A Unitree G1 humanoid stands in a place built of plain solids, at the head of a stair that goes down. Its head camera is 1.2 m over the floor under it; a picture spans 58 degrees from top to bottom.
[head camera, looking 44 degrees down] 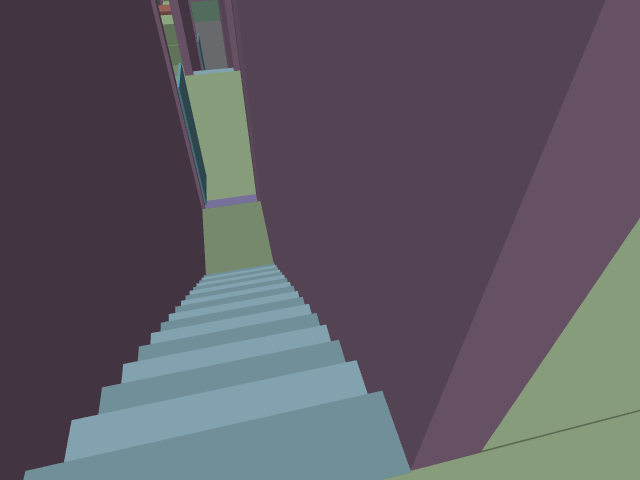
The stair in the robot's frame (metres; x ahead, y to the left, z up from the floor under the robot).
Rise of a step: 0.20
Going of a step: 0.22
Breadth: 0.97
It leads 13 degrees to the left of straight ahead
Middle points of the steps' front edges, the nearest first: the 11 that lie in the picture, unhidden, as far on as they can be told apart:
0.50 0.29 0.00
0.71 0.34 -0.20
0.93 0.39 -0.40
1.15 0.44 -0.60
1.37 0.49 -0.80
1.58 0.54 -1.00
1.80 0.59 -1.20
2.02 0.64 -1.39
2.24 0.69 -1.59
2.45 0.74 -1.79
2.67 0.79 -1.99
